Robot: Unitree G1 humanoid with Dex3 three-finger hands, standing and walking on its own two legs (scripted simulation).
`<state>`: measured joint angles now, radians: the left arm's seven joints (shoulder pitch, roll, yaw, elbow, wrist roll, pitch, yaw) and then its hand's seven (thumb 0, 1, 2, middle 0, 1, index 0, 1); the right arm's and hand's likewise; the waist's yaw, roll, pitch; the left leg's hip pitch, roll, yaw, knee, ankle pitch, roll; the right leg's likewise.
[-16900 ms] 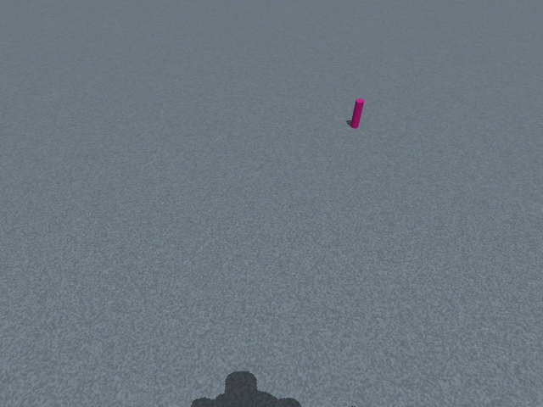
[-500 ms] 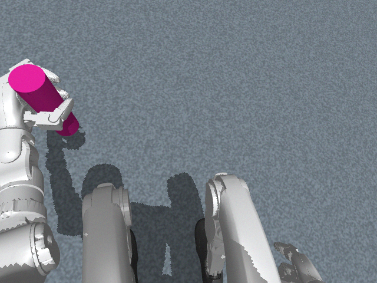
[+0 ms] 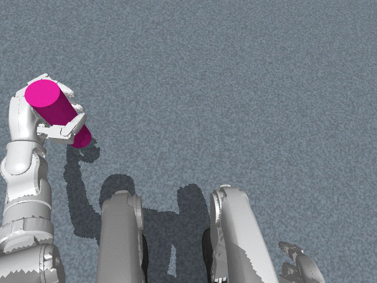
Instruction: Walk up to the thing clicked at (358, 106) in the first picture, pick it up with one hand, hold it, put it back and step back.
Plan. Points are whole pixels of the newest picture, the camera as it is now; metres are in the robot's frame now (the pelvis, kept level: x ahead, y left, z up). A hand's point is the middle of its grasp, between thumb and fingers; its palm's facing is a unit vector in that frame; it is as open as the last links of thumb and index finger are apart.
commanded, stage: lift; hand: left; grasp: from the side
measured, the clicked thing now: (65, 119) +0.45 +0.24 -0.02
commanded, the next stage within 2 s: hold in 1.66 s
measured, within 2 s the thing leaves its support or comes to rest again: neither
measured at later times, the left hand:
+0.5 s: hand (13, 85) +0.40 +0.22 +0.18, palm faces +0.09 -0.99 -0.05, open 7.5 cm
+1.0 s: hand out of the picture +0.38 +0.21 +0.28, palm faces +0.10 -1.00 -0.03, open 7.4 cm
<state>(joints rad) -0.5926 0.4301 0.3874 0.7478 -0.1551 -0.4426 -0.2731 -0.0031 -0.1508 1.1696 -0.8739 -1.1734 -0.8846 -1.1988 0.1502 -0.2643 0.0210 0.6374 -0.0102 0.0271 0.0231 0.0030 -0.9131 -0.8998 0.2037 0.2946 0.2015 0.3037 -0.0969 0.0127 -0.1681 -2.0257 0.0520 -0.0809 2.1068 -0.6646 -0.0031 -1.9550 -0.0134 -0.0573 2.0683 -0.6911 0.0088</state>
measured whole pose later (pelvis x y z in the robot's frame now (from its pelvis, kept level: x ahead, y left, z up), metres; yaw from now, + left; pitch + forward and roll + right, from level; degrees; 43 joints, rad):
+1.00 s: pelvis +0.05 +0.01 +0.24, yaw +4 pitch +17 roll -3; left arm -0.14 0.26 0.17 0.33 -0.20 -0.29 -0.14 0.00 -0.15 1.18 -0.87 -1.17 -0.89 -1.20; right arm 0.22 -0.23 0.00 0.61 0.04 -0.06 -0.04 0.01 -0.90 -0.90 0.20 0.29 0.20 0.30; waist -0.04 0.02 -0.12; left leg -1.02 0.05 -0.03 1.25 -0.52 0.00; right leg -0.96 -0.02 -0.05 1.21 -0.53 0.02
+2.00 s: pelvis +0.07 +0.00 +0.30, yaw +4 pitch +8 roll -1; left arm -0.10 0.22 0.16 0.41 -0.21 -0.34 -0.18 0.00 -0.13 1.16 -0.86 -1.18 -0.88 -1.20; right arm 0.23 -0.23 -0.01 0.65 0.02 -0.04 -0.04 0.01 -0.91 -0.90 0.20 0.30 0.20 0.30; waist -0.03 0.01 -0.05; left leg -0.64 0.05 0.00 0.92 -0.42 -0.01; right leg -0.59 -0.02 -0.04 0.89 -0.44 0.01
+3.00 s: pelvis +0.07 +0.00 +0.31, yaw +4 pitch +6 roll -1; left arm -0.13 0.21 0.17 0.45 -0.21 -0.34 -0.18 0.00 -0.12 1.16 -0.86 -1.19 -0.87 -1.21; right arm 0.23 -0.23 0.00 0.66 0.02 -0.04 -0.04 0.01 -0.90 -0.90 0.20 0.30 0.20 0.30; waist -0.02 0.01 -0.03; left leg -0.54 0.04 0.00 0.83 -0.39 -0.01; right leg -0.50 -0.02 -0.03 0.81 -0.40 0.01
